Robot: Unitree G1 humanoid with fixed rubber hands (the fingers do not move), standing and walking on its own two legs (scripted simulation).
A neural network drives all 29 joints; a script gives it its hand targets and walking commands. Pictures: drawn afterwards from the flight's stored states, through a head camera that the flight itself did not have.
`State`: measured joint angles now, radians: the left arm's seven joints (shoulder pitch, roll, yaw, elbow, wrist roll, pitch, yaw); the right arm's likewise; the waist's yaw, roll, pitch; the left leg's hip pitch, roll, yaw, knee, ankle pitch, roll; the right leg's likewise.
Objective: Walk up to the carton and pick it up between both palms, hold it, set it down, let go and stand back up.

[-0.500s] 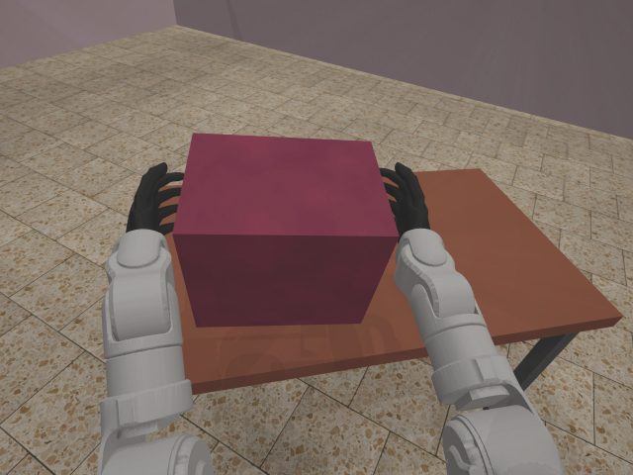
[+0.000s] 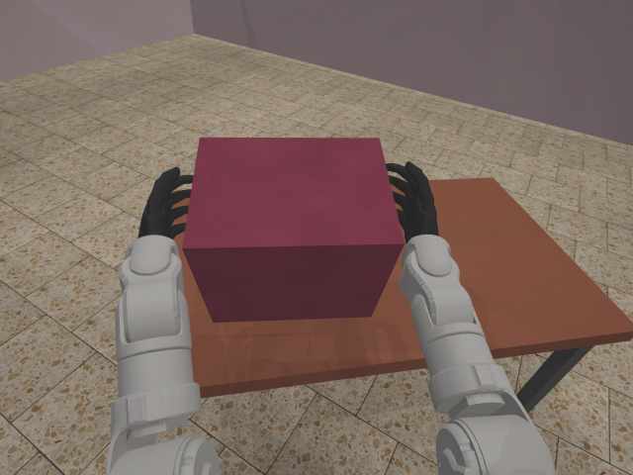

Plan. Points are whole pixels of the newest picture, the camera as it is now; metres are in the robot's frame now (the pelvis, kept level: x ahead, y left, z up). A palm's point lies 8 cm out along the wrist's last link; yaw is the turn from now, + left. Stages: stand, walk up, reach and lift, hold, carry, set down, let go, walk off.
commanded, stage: set down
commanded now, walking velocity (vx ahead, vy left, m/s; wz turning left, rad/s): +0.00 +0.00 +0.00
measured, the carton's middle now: (292, 234) +0.39 +0.01 +0.14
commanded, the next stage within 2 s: none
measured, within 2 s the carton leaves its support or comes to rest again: neither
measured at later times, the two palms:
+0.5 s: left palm (182, 261) +0.37 +0.16 +0.11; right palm (414, 249) +0.37 -0.16 +0.13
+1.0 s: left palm (191, 272) +0.39 +0.15 +0.08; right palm (409, 258) +0.38 -0.16 +0.10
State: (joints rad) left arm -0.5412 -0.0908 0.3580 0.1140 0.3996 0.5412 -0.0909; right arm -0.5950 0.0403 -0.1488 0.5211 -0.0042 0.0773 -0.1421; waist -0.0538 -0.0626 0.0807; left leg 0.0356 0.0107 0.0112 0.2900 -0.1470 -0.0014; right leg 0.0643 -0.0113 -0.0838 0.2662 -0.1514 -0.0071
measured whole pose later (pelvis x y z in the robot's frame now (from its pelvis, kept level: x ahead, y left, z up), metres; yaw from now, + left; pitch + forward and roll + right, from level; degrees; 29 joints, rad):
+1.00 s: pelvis +0.02 +0.00 +0.00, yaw -1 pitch -5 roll +0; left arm -0.54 -0.10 0.39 0.56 0.35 0.15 -0.01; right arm -0.59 0.04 -0.32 0.86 -0.16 -0.28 -0.09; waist -0.01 -0.05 0.09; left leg -0.03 0.02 0.04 0.27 -0.15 -0.01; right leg 0.00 -0.01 -0.08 0.22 -0.14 -0.01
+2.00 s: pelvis +0.04 +0.00 +0.00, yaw -2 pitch +10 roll -1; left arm -0.59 -0.03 0.43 0.99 0.29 -0.25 0.05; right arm -0.65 0.06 -0.50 1.03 -0.35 -0.44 -0.07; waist -0.01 -0.01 -0.03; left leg -0.31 0.03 0.06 0.31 -0.16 0.00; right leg -0.28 0.00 -0.08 0.26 -0.14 -0.01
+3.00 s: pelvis +0.02 +0.00 -0.01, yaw -2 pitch +19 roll -1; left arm -0.69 0.00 0.49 1.18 0.32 -0.43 0.07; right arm -0.73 0.06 -0.66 1.12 -0.47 -0.52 -0.05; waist -0.02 0.01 -0.10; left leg -0.58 0.04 0.07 0.41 -0.16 0.00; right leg -0.55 -0.01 -0.08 0.36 -0.15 -0.01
